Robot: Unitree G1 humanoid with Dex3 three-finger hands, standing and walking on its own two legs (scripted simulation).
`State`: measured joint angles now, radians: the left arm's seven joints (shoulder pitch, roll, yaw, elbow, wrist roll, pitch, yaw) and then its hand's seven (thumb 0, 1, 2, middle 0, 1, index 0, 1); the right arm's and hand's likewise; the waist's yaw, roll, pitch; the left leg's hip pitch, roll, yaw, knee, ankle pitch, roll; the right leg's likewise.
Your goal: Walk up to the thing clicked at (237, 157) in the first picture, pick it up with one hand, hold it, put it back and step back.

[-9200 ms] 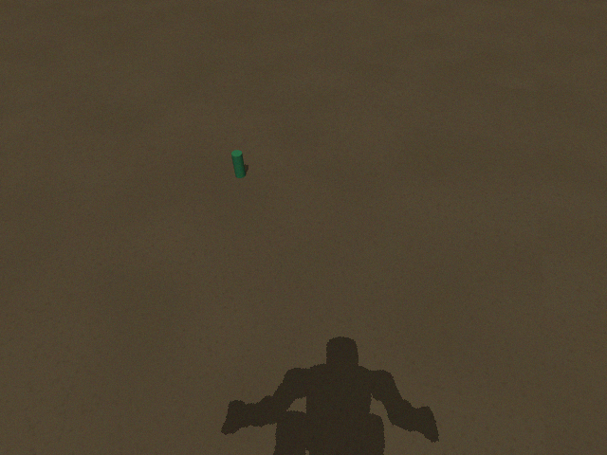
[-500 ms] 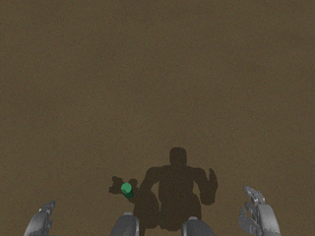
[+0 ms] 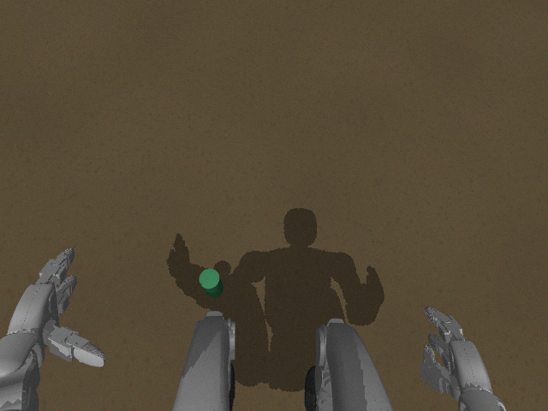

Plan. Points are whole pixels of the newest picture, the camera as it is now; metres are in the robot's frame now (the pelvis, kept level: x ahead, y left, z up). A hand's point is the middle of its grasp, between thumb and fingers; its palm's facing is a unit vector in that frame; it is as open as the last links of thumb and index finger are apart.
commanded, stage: go down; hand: left
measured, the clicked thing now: (212, 283) +0.38 +0.17 -0.52
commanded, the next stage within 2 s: approach in 1.68 s
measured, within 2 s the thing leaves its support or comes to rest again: neither
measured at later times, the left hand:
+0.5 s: hand (93, 283) +0.31 +0.33 -0.16, palm faces +0.02 -0.99 -0.13, open 17.2 cm
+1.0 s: hand (95, 272) +0.33 +0.34 -0.19, palm faces -0.01 -0.99 -0.10, open 17.5 cm
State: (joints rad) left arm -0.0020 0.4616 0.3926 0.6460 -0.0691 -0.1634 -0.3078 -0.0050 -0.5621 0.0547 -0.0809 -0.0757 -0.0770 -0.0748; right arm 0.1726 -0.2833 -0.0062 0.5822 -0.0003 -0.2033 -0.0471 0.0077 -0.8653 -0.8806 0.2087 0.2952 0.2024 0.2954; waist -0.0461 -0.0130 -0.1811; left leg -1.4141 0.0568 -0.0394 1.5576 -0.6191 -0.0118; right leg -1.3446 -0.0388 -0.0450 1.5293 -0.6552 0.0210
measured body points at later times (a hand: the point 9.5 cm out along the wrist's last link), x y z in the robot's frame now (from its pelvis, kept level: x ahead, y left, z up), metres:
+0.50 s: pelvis -0.04 +0.00 -0.11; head +0.15 +0.03 +0.30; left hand +0.30 +0.38 -0.15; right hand +0.12 -0.28 -0.22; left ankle +0.05 +0.12 -0.56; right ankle +0.03 -0.14 -0.56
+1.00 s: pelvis -0.05 +0.00 -0.17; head +0.15 +0.04 +0.23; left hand +0.33 +0.40 -0.18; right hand +0.11 -0.28 -0.27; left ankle +0.05 +0.12 -0.56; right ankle +0.03 -0.14 -0.56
